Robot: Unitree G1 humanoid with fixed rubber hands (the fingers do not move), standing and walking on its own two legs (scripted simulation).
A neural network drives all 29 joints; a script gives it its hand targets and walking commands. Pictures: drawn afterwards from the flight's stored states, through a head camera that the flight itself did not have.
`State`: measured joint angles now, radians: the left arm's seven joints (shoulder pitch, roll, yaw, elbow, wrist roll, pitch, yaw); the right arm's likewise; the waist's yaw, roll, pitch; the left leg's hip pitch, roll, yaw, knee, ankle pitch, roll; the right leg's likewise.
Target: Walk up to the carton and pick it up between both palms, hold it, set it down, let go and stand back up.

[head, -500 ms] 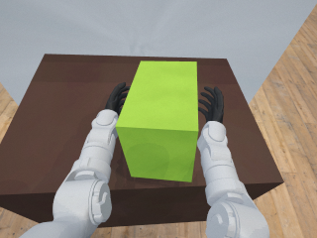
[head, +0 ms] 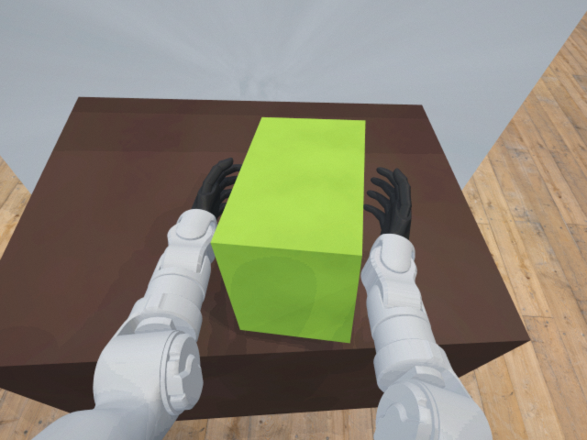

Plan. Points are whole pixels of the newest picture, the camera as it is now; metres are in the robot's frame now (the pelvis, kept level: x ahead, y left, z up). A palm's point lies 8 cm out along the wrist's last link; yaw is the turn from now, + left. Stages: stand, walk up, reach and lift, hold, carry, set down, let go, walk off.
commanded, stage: set down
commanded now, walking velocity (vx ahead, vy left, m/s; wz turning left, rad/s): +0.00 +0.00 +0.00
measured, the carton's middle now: (303, 223) +0.43 +0.00 +0.01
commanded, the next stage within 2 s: none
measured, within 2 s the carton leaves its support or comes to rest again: neither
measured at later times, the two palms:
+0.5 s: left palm (209, 211) +0.42 +0.14 +0.05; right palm (392, 235) +0.38 -0.12 +0.07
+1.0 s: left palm (212, 210) +0.42 +0.14 +0.04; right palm (393, 241) +0.37 -0.12 +0.06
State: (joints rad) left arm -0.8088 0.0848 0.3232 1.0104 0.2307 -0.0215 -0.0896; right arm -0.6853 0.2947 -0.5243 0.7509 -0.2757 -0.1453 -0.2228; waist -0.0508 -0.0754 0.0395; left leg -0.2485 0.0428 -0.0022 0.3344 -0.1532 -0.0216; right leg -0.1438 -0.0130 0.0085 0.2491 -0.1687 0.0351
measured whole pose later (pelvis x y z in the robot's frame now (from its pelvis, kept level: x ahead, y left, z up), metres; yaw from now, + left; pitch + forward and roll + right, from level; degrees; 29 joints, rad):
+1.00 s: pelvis +0.00 +0.00 +0.00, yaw +0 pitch +4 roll -1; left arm -0.83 0.05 0.44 1.02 0.35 -0.10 -0.13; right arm -0.68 0.29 -0.59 0.84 -0.36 -0.31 -0.23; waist -0.05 -0.08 0.08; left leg -0.25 0.04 0.00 0.33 -0.15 -0.02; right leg -0.14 -0.01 0.01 0.25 -0.17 0.04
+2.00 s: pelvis +0.00 +0.00 +0.00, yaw +0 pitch +4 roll -1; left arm -0.82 0.03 0.51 1.06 0.42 -0.16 -0.11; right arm -0.67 0.27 -0.60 0.91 -0.41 -0.38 -0.23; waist -0.05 -0.08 0.13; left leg -0.26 0.04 0.00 0.34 -0.15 -0.02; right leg -0.16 -0.02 0.01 0.25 -0.17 0.04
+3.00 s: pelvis -0.04 +0.03 -0.02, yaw -1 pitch +12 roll -4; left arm -1.08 0.27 0.02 1.16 -0.17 0.09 0.02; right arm -0.90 -0.06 -0.18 0.99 0.15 0.11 -0.27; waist -0.06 0.00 -0.17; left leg -0.58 0.04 0.00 0.55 -0.19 0.00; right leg -0.43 -0.01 0.01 0.37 -0.16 0.07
